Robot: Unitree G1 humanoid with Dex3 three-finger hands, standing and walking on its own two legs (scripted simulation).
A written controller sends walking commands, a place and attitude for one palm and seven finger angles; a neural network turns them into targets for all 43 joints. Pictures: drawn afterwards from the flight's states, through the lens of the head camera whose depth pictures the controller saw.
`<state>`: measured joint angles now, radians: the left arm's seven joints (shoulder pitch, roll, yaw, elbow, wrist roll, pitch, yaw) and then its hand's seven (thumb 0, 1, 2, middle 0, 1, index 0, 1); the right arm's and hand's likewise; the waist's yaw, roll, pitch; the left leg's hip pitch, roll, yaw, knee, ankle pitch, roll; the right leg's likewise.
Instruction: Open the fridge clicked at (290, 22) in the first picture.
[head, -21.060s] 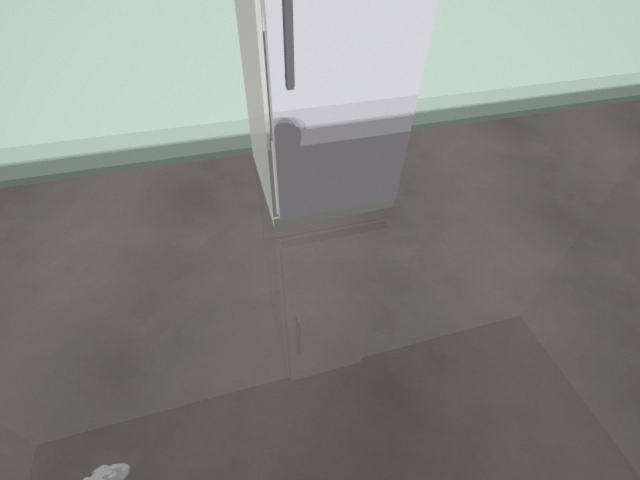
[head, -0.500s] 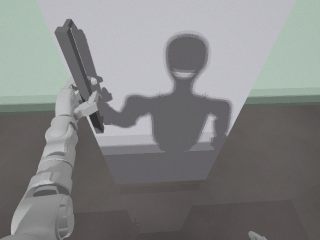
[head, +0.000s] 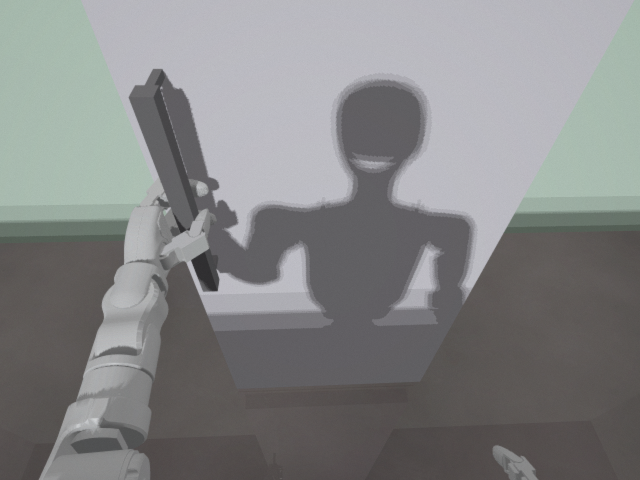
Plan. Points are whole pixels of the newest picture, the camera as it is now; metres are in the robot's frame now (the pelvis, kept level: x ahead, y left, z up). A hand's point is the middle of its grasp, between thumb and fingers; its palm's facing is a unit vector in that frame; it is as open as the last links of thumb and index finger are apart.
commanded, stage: pull the door a little, standing still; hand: left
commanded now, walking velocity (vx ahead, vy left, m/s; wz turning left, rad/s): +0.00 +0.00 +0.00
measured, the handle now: (189, 201) +0.45 +0.19 +0.11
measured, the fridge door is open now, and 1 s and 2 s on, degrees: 0 23 58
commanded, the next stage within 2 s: walk backward, drawing the door open in 0.42 s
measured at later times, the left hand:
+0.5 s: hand (199, 273) +0.33 +0.15 +0.11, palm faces +0.04 -1.00 +0.00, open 6.4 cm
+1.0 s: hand (229, 372) +0.22 +0.10 +0.10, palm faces +0.17 -0.96 -0.21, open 6.5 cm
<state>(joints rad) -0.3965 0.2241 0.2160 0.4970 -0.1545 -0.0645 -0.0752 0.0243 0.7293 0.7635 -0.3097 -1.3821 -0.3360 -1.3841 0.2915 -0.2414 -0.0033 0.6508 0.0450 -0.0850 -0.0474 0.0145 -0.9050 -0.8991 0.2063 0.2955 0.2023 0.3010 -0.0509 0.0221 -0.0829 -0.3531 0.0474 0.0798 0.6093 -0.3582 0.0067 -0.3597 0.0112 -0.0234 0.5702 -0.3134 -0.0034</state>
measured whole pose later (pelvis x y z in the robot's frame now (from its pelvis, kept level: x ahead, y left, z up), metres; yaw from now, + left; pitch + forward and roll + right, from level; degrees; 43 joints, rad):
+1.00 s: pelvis -0.01 -0.04 +0.01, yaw +7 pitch +1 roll +2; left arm 0.33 0.12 -0.07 -0.27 -0.02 0.01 0.08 -0.04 0.60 0.75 -0.36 -1.35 -0.32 -1.40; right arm 0.18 -0.20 0.03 0.54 -0.01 -0.02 -0.07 0.02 -0.90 -0.90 0.21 0.30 0.20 0.30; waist -0.01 0.09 -0.02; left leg -0.37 -0.02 -0.04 0.80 -0.42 -0.01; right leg -0.31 0.00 -0.13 0.53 -0.23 -0.09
